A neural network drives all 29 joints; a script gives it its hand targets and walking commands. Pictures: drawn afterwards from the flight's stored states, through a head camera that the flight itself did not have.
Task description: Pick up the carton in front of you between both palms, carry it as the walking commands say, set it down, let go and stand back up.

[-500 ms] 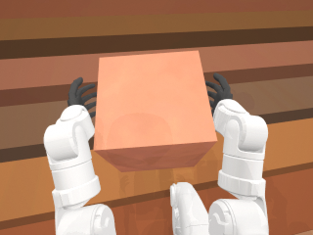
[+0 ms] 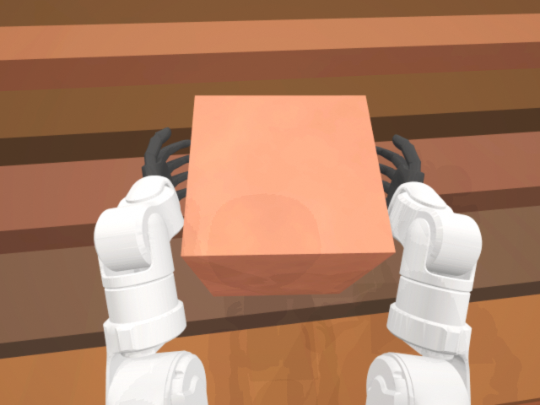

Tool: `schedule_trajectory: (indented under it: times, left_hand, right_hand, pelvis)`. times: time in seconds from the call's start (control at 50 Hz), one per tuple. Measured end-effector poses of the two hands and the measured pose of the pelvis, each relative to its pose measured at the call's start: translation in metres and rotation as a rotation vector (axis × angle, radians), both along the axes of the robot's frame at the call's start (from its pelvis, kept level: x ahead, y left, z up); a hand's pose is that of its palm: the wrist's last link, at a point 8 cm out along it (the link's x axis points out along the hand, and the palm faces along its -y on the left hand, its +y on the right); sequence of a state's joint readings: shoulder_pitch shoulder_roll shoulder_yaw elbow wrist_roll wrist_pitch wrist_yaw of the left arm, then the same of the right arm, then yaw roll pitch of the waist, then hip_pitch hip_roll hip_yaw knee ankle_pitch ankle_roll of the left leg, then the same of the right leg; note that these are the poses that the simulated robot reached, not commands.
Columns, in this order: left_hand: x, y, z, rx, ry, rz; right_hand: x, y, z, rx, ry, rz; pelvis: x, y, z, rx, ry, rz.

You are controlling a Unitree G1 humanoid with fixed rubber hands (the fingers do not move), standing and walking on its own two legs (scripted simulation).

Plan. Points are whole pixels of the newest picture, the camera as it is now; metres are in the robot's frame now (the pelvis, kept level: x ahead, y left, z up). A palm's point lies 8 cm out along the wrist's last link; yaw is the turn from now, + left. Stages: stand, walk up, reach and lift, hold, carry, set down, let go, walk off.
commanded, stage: carry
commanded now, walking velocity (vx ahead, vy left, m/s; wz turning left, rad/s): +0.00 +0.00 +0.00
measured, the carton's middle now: (278, 210) +0.37 -0.01 +0.10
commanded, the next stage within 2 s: none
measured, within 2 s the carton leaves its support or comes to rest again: neither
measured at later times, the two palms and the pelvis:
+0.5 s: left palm (175, 203) +0.38 +0.14 +0.11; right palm (384, 202) +0.38 -0.17 +0.11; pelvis +0.04 -0.02 +0.00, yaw +1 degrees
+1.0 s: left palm (171, 222) +0.33 +0.13 +0.12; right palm (399, 219) +0.34 -0.18 +0.12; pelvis +0.01 -0.03 +0.00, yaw +1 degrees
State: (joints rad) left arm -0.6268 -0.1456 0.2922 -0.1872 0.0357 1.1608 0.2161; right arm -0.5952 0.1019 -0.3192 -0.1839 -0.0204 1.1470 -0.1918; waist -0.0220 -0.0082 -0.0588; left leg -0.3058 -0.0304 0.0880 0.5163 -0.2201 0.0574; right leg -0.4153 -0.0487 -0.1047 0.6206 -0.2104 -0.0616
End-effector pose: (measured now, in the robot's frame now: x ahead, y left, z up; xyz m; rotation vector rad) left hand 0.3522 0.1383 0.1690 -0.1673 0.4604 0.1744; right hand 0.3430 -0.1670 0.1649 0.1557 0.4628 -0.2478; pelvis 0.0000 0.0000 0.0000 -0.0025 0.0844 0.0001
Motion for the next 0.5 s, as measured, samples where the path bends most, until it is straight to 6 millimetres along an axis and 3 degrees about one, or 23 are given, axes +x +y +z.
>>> schedule_trajectory:
  times: [0.06, 0.16, 0.26, 0.38, 0.5]
  left_hand:
    - [0.016, 0.005, 0.005, 0.036, 0.038, 0.011]
    - [0.027, 0.012, 0.002, 0.006, 0.114, 0.043]
    - [0.034, 0.014, -0.016, 0.004, 0.156, 0.063]
    - [0.033, 0.005, -0.051, -0.016, 0.189, 0.045]
    - [0.026, -0.001, -0.062, -0.002, 0.145, 0.052]
  right_hand:
    - [0.012, 0.003, 0.006, 0.003, 0.038, 0.007]
    - [0.028, 0.012, 0.004, 0.022, 0.115, 0.034]
    - [0.047, 0.014, -0.014, 0.022, 0.16, 0.058]
    - [0.044, 0.007, -0.045, 0.041, 0.193, 0.037]
    - [0.034, -0.002, -0.057, 0.021, 0.148, 0.023]
  pelvis:
    - [0.014, 0.004, 0.007, 0.003, -0.006, 0.006]
    - [0.035, -0.001, 0.019, -0.012, -0.013, 0.007]
    - [0.049, -0.011, 0.014, -0.009, -0.013, 0.004]
    - [0.05, -0.015, 0.007, -0.003, -0.009, 0.013]
    - [0.044, -0.02, 0.0, -0.003, -0.013, 0.011]
